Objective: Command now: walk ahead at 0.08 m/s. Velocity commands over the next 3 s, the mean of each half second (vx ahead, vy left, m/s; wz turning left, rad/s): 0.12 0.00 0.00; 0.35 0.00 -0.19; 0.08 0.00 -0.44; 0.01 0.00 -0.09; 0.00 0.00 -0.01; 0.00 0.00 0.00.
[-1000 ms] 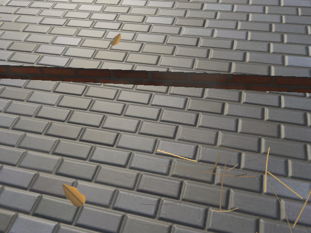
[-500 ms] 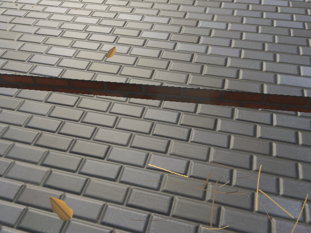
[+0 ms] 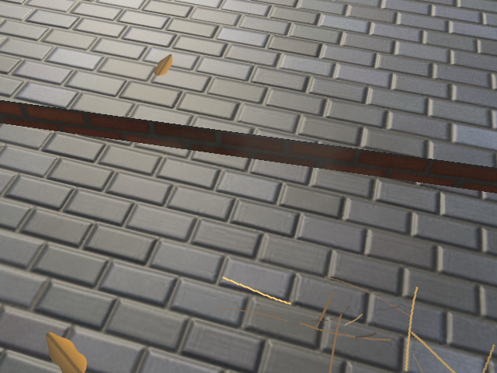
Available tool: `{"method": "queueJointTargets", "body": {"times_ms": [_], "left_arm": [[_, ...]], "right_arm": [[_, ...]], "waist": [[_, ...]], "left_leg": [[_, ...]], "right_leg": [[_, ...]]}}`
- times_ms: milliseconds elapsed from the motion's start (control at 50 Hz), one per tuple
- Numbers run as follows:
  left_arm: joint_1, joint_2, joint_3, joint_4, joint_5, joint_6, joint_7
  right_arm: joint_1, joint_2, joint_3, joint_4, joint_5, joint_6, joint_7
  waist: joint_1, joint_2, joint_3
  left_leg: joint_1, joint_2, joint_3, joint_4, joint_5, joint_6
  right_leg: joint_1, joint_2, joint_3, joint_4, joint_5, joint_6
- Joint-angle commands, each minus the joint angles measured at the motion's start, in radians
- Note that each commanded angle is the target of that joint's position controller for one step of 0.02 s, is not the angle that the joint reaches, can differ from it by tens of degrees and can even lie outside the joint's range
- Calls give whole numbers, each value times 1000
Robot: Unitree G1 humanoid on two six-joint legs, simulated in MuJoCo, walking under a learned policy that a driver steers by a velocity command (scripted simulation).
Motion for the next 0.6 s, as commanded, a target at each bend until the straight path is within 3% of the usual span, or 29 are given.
{"method": "queueJointTargets", "body": {"times_ms": [20,40,60,100,180,220,280,300,320,360,400,440,480,540,580,600], "left_arm": [[74,75,22,-6,35,31,-3],[48,69,22,-9,35,40,-6],[72,48,17,5,33,49,-8],[88,33,12,28,21,62,1],[31,43,10,33,16,80,11],[38,36,6,47,19,78,9],[29,67,1,42,30,57,11],[25,83,5,51,18,49,9],[28,79,6,49,15,40,7],[38,116,22,40,10,33,7],[61,152,44,41,12,29,10],[66,154,55,35,18,20,10],[62,153,62,33,17,8,6],[47,154,70,27,16,-4,0],[21,155,76,17,12,-6,-5],[6,127,69,4,17,-15,-8]], "right_arm": [[78,-83,-9,-13,11,14,-9],[64,-71,-2,-11,3,15,-18],[61,-70,1,-1,-3,17,-23],[97,-80,1,16,-12,13,-24],[118,-118,-6,26,-6,27,-22],[99,-120,-8,25,4,42,-22],[146,-99,-10,39,10,54,-21],[162,-87,-12,41,15,60,-17],[165,-89,-13,42,9,61,-15],[164,-77,-17,34,-1,59,-5],[125,-46,-15,16,-22,47,10],[100,-72,-25,-6,-26,30,20],[93,-69,-29,-21,-23,12,29],[87,-51,-31,-38,-12,-4,29],[234,-46,-40,15,-4,-11,21],[350,-83,-53,48,-6,-19,11]], "waist": [[-17,55,-101],[-2,71,-66],[18,90,-69],[18,87,-100],[-4,106,-99],[11,95,-69],[-12,28,5],[-33,-48,27],[-33,-72,16],[-31,-127,25],[-7,-183,63],[-9,-128,56],[-20,-104,40],[-30,-109,39],[-89,-60,15],[-132,14,-24]], "left_leg": [[173,346,-383,-284,313,179],[103,305,-323,-319,269,145],[63,267,-266,-326,255,116],[81,242,-233,-316,235,93],[63,238,-265,-360,-146,73],[-7,225,-265,-374,-309,41],[-46,182,-254,-363,-370,-47],[31,124,-198,-327,-329,-49],[95,100,-170,-248,-334,-36],[77,45,-107,-98,-370,-27],[-42,5,-33,103,-231,-39],[-147,48,-62,220,-241,-35],[-158,70,-68,201,-251,-35],[-9,44,-17,41,-234,-34],[271,-3,19,-110,-139,-34],[450,61,-80,-158,-179,-25]], "right_leg": [[-173,-60,63,176,15,15],[-134,-77,62,102,54,24],[-79,-77,44,41,79,33],[-39,-62,18,-77,71,41],[-11,-62,-1,-245,151,38],[55,-60,-20,-354,252,28],[46,-139,88,-540,272,3],[-80,-131,107,-562,110,-11],[-132,-132,124,-600,-23,-21],[-155,-181,223,-694,-205,-62],[-82,-306,381,-795,-236,-129],[-11,-353,405,-818,-139,-163],[31,-331,347,-787,-60,-158],[-25,-280,251,-731,37,-141],[-174,-224,177,-611,89,-119],[-287,-177,113,-464,129,-93]]}}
